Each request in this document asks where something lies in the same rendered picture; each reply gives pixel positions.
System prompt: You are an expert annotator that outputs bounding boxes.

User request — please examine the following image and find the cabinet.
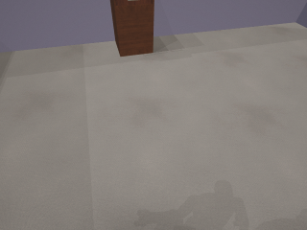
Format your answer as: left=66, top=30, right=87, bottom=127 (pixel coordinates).
left=110, top=0, right=154, bottom=57

